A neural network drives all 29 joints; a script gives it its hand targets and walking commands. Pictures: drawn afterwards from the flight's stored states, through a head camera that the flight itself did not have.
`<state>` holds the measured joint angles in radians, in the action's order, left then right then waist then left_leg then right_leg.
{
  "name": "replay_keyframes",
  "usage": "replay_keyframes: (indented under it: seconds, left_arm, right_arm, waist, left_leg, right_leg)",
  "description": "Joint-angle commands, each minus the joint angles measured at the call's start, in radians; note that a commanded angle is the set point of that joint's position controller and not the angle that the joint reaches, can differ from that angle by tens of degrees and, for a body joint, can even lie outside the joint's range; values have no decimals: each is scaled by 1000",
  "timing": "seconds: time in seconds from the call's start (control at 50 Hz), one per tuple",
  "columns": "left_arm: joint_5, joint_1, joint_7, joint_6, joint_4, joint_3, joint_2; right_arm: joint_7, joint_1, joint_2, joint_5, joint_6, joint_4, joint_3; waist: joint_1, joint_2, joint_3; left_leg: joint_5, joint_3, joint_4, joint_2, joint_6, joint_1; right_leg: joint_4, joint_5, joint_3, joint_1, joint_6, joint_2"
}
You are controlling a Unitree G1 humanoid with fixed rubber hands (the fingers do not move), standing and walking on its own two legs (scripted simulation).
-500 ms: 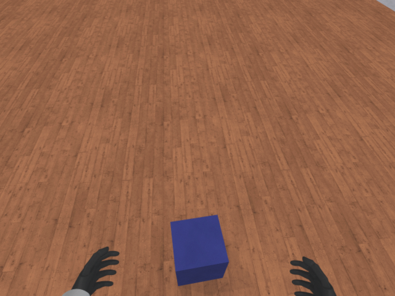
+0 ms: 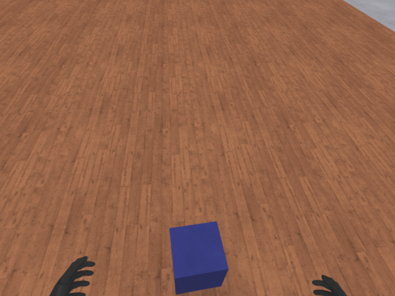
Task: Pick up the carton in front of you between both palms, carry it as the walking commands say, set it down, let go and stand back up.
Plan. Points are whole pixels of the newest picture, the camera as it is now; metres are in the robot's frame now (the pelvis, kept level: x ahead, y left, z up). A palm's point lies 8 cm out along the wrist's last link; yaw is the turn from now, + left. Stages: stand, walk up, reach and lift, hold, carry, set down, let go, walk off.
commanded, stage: stand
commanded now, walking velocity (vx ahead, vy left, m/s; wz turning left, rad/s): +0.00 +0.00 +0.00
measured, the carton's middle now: (196, 258) +0.43 +0.00 -0.64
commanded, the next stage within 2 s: none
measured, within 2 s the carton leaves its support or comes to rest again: neither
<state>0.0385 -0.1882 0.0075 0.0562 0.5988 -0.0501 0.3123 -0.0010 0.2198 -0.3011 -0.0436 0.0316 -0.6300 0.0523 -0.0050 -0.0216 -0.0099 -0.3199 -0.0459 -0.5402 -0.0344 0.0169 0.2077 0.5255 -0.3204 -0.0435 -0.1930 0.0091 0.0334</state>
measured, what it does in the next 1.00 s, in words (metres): stands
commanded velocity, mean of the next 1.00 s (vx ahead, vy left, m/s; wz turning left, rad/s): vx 0.00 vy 0.00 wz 0.00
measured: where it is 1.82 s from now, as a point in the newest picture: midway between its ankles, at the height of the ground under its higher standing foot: outside the picture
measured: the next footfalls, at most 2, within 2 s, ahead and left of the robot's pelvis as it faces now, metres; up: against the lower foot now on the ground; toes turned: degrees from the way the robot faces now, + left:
none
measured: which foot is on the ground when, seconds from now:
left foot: down 0.00-1.00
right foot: down 0.00-1.00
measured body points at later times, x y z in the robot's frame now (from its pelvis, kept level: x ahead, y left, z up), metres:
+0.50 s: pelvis +0.01 +0.01 +0.00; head +0.02 +0.02 +0.45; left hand +0.16 +0.30 -0.10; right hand +0.15 -0.29 -0.09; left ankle -0.02 +0.11 -0.73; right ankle -0.02 -0.12 -0.73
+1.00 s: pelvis -0.01 +0.01 +0.01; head -0.01 +0.02 +0.46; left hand +0.11 +0.31 -0.11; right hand +0.11 -0.30 -0.09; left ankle -0.02 +0.11 -0.73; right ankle -0.02 -0.12 -0.73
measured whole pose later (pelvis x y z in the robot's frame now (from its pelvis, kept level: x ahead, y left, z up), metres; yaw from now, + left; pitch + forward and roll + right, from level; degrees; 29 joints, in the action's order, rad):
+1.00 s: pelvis -0.01 +0.01 +0.01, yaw +0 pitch -2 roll +0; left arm 0.03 -0.15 0.02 -0.01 0.94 -0.01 0.37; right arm -0.02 0.15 -0.36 -0.02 -0.01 -0.92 0.02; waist 0.00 -0.02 -0.02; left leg -0.24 -0.03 -0.39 -0.04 0.03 0.12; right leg 0.38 -0.24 -0.05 -0.11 -0.01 0.01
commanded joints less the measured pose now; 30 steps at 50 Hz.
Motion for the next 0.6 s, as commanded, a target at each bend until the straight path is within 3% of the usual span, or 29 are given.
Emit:
replay_keyframes:
  seconds: [0.0,0.1,0.26,0.58]
  left_arm:
    - [-1,59,0,-47,-32,-29,120]
    - [-3,50,11,-57,29,-23,144]
    - [-6,45,19,-62,98,-12,162]
    - [-8,70,21,-70,191,-1,183]
  right_arm:
    - [-5,-64,-141,2,-33,53,38]
    - [-16,-43,-165,5,-36,7,38]
    - [-26,-43,-190,10,-38,-47,33]
    - [-25,-76,-202,16,-44,-134,22]
  waist:
    - [0,40,55]
    - [10,43,84]
    - [8,32,83]
    - [5,22,45]
  left_leg:
    - [201,-77,98,91,-7,22]
    - [361,-76,77,99,-8,-39]
    - [466,-78,82,106,-5,-71]
    - [377,-87,147,115,1,-77]
  right_leg:
    - [-72,191,-63,22,-5,-75]
    - [-65,314,-64,41,-1,-85]
    - [-66,399,-63,70,-1,-96]
    - [-128,324,-79,82,5,-112]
